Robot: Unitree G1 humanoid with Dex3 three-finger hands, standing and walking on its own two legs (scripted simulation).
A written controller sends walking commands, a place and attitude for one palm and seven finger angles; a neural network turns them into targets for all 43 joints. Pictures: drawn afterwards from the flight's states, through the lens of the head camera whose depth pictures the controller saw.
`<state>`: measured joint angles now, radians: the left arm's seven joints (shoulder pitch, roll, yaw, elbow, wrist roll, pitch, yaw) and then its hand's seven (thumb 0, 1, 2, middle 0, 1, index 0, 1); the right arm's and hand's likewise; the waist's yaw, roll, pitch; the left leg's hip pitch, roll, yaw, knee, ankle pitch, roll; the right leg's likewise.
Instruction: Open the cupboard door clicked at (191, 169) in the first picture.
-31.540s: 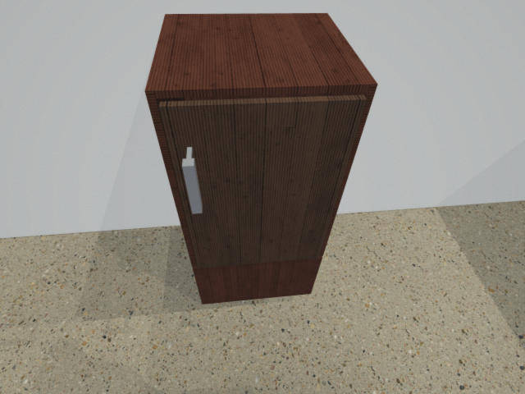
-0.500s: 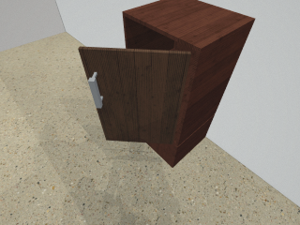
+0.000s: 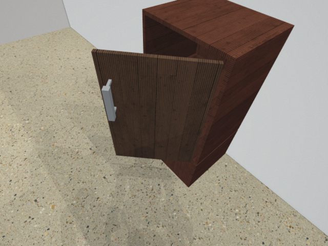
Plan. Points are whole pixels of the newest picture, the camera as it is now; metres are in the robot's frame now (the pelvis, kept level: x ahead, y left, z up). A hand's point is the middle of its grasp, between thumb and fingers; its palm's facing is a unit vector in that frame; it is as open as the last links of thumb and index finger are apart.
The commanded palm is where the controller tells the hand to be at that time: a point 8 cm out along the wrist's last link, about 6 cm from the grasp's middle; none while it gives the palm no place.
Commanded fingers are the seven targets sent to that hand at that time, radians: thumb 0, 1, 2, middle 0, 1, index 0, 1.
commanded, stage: come to a stop and stand still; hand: left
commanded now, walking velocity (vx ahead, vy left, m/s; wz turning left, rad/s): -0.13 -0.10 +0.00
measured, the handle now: (110, 100) +0.57 +0.24 -0.02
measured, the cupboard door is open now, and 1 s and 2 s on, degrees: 44 44 44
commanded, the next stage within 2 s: look again from close up in 1.04 s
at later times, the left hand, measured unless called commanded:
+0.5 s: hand out of the picture +0.09 +0.18 -0.18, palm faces +0.07 -0.98 -0.19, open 7.2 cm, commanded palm none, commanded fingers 0.00 0.90 0.90 -0.20 -0.30 -0.20 -0.30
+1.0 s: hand out of the picture -0.02 +0.23 -0.16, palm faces +0.07 -0.97 -0.24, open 7.3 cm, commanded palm none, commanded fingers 0.00 0.90 0.90 -0.20 -0.30 -0.20 -0.30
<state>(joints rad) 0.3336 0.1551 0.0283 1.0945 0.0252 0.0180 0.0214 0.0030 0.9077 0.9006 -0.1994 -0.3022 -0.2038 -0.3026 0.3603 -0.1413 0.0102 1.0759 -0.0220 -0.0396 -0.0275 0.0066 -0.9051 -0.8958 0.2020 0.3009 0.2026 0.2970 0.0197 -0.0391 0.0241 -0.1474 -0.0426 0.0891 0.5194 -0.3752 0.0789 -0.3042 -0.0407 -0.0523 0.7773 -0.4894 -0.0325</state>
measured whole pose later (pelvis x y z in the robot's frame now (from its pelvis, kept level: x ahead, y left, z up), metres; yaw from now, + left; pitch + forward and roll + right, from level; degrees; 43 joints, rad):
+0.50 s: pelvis +0.02 +0.00 +0.00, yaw +2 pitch -2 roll +1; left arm 0.16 0.17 0.04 0.99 0.01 0.01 0.04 -0.01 0.93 0.90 -0.20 -0.30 -0.21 -0.30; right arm 0.23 -0.15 -0.04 1.04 0.00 0.00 -0.04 0.01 -0.92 -0.90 0.20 0.30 0.20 0.30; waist 0.00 -0.04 0.08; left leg -0.24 0.02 0.05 0.58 -0.30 -0.01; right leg -0.31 -0.04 -0.07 0.62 -0.27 -0.02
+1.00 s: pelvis +0.00 +0.04 +0.00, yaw +2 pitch -2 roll +1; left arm 0.35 0.19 0.00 1.04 0.03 0.02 0.02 0.00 0.91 0.90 -0.20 -0.30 -0.20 -0.30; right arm 0.28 -0.19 -0.01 0.98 -0.02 0.01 0.00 0.01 -0.91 -0.90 0.21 0.30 0.21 0.30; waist 0.02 0.01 0.01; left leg -0.22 -0.06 0.07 0.48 -0.23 0.07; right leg -0.29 -0.07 0.02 0.51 -0.19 0.02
